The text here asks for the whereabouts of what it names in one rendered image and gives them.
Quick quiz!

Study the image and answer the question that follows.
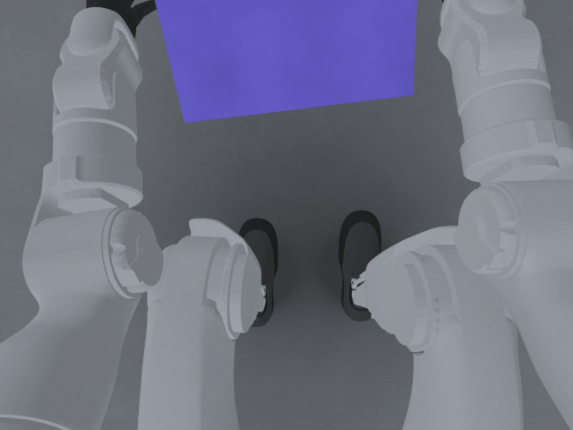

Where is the right robot upper arm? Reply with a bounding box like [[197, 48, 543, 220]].
[[454, 179, 573, 430]]

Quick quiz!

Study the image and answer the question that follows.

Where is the left robot upper arm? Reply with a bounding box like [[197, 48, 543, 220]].
[[0, 207, 164, 430]]

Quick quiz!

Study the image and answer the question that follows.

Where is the robot left shin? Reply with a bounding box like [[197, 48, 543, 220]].
[[147, 219, 266, 326]]

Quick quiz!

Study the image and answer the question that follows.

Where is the carton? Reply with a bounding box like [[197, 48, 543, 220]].
[[155, 0, 417, 123]]

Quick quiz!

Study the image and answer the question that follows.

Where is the robot left thigh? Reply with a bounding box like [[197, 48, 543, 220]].
[[138, 236, 257, 430]]

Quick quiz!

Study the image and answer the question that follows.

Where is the right robot forearm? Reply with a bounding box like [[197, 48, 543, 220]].
[[438, 0, 573, 186]]

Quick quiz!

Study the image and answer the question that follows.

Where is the robot left hand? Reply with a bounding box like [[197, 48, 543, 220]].
[[86, 0, 157, 38]]

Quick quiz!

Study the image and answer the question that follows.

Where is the left robot forearm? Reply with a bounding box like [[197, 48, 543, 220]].
[[22, 7, 143, 295]]

